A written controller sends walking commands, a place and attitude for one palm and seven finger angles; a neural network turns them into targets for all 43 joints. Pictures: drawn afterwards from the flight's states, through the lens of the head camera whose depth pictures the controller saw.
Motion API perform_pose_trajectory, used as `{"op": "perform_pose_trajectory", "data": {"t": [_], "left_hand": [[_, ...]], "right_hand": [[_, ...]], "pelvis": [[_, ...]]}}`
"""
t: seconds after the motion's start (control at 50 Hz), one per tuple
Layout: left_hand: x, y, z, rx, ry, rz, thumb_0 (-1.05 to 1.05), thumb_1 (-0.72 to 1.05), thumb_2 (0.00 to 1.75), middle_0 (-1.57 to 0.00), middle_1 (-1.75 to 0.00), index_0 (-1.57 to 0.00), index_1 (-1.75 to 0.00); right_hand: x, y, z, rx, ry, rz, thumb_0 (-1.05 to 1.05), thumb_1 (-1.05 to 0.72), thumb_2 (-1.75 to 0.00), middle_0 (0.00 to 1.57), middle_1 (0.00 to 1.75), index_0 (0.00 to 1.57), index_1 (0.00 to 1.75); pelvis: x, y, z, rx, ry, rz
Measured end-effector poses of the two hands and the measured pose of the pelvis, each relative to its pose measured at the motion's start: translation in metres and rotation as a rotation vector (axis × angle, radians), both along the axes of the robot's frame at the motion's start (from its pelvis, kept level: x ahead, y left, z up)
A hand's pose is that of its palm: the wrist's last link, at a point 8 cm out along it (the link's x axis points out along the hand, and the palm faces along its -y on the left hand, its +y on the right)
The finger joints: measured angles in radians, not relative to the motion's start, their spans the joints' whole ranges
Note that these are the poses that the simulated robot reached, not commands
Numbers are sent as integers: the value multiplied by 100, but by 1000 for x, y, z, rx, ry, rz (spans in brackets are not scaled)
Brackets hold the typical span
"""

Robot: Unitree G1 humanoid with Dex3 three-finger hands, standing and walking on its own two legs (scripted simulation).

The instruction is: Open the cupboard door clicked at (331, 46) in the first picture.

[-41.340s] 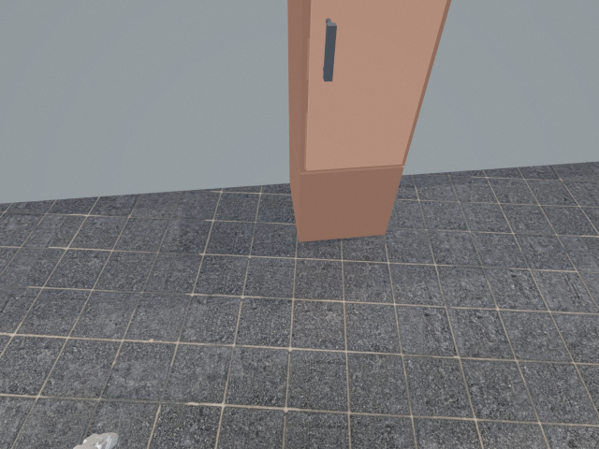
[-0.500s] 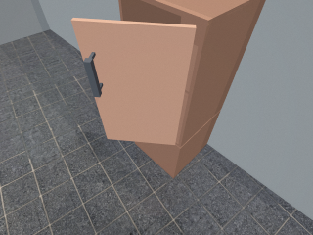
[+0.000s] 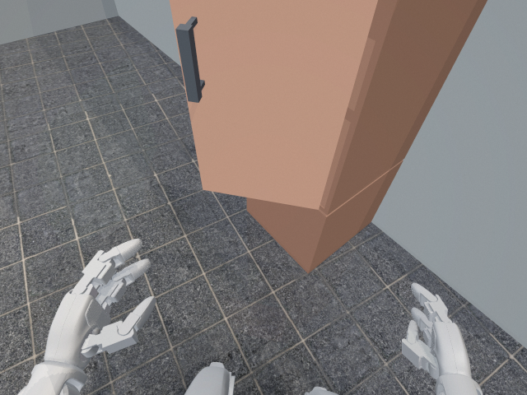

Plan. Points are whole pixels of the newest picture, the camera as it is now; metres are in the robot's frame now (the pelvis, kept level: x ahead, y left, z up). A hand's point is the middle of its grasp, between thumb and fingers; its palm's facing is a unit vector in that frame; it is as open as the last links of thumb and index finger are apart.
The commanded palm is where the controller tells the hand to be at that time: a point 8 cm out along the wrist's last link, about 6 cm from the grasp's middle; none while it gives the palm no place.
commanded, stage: raise the hand with hooked fingers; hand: left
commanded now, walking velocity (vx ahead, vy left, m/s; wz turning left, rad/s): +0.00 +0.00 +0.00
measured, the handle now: (193, 60) +0.66 +0.21 +0.16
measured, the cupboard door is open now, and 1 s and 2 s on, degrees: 39 39 39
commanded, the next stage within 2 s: move the hooked fingers beside the handle in 1.60 s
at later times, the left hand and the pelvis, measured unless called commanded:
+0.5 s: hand (99, 258) +0.25 +0.24 +0.11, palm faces -0.07 -1.00 -0.07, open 12.1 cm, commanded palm +0.23 +0.30 +0.12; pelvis +0.00 +0.03 +0.03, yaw -1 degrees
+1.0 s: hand (57, 195) +0.30 +0.29 +0.17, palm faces -0.04 -1.00 -0.05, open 14.0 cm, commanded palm +0.28 +0.34 +0.17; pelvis +0.02 +0.02 +0.05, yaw +0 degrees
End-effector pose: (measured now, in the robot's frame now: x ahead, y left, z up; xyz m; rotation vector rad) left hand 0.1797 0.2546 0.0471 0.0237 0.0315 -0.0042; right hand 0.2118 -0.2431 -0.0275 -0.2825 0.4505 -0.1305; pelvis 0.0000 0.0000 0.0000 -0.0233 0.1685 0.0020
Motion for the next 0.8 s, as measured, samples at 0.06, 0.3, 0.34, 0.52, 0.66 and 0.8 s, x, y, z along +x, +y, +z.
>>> {"op": "perform_pose_trajectory", "data": {"t": [0.06, 0.3, 0.34, 0.52, 0.66, 0.8], "left_hand": [[9, 1, 15, 26, -67, -32, 1, 44, 70, -23, -59, -23, -59], [48, 20, 48, 35, 1, -78, 1, 16, 58, -26, -77, -26, -77], [48, 26, 53, 40, -14, -66, 1, 12, 56, -26, -80, -26, -80], [59, 43, 64, 42, -28, -70, 0, -10, 47, -27, -94, -27, -93], [74, 58, 83, 37, -54, -50, 0, -26, 40, -29, -104, -29, -104], [84, 72, 101, 32, -52, -43, -1, -41, 34, -30, -114, -30, -114]], "right_hand": [[-15, 13, -12, 14, 54, 16, 1, -90, -90, 20, 30, 20, 30], [-94, 30, -26, 99, 228, -95, 1, -90, -90, 20, 30, 21, 30], [-99, 26, -24, 85, 239, -103, 1, -90, -90, 20, 30, 21, 30], [-84, 13, -5, 12, 204, -106, 1, -90, -90, 20, 30, 20, 30], [-52, 22, 15, 14, 124, -70, 1, -90, -90, 20, 30, 20, 30], [-29, 37, 24, 40, 89, -22, 1, -90, -90, 20, 30, 20, 30]], "pelvis": [[-5, 1, 0, -16, -8, 12], [-6, 15, 24, -10, -35, -17], [-5, 18, 26, -9, -38, -19], [0, 26, 34, -11, -60, -13], [8, 28, 42, -12, -81, -9], [15, 27, 48, -12, -100, -5]]}}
